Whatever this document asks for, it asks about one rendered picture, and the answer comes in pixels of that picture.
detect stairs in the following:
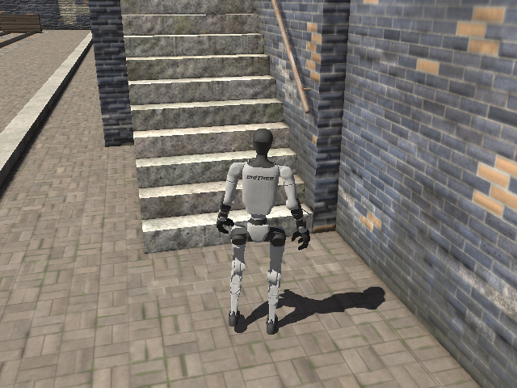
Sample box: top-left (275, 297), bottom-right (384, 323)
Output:
top-left (120, 0), bottom-right (313, 254)

